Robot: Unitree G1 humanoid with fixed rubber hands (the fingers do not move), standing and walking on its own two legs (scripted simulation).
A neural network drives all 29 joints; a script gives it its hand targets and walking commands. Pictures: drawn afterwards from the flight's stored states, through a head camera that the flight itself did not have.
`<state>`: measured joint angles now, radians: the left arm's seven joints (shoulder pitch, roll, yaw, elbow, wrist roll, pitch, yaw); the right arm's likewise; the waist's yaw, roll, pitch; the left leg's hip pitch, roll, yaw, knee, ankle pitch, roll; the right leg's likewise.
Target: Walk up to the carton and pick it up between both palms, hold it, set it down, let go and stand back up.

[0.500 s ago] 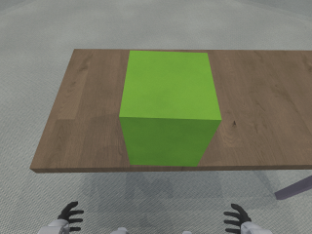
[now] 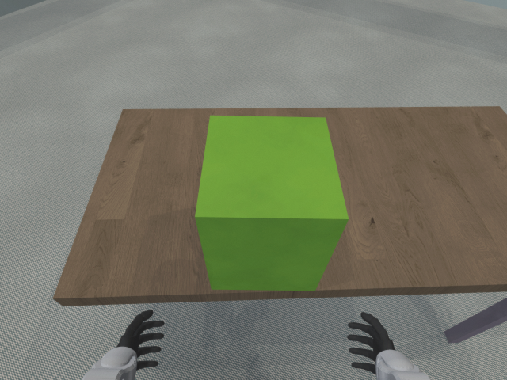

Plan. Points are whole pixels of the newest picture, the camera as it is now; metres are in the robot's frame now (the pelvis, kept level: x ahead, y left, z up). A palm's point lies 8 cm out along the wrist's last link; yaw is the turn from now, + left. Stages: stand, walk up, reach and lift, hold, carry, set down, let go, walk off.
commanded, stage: reach and lift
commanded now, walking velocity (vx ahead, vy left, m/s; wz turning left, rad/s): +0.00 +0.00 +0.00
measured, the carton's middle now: (265, 207) +0.42 -0.02 +0.01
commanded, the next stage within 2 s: none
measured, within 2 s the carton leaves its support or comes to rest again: neither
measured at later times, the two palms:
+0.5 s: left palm out of the picture +0.13 +0.20 -0.07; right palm out of the picture +0.14 -0.19 -0.08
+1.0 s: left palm (117, 343) +0.20 +0.20 -0.03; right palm (384, 355) +0.19 -0.19 -0.04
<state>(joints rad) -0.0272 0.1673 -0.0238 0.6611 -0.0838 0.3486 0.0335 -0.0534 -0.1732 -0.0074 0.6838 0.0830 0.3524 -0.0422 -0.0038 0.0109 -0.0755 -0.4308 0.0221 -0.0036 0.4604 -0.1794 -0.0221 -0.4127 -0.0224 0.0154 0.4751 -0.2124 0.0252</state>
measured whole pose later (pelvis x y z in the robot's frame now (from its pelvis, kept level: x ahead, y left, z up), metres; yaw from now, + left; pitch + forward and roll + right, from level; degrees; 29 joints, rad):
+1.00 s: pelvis +0.01 +0.01 +0.01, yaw -1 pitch +0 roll +0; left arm 0.26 0.15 -0.06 0.30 -0.11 0.02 0.06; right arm 0.27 -0.15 0.06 0.30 0.10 0.02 -0.08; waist 0.00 0.02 -0.01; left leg -0.20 0.01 0.00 0.38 -0.18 -0.01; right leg -0.18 -0.03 0.02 0.38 -0.21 0.03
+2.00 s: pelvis +0.03 +0.00 +0.01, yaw +0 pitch +1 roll +0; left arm -0.06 0.20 -0.05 0.45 -0.18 -0.11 0.02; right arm -0.02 -0.11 0.05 0.38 0.11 -0.07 -0.15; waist 0.01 0.02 -0.06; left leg -0.16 0.02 -0.02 0.33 -0.18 -0.02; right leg -0.14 -0.02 0.02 0.33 -0.20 0.02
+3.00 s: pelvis +0.02 +0.00 +0.02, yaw +1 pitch +7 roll +0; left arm -0.80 0.33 -0.02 0.81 -0.28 0.32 0.04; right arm -0.77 -0.26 -0.04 0.74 0.22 0.37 -0.11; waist -0.02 0.02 -0.15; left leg -0.23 0.01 -0.03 0.19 -0.08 -0.02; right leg -0.20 -0.03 0.01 0.19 -0.10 0.03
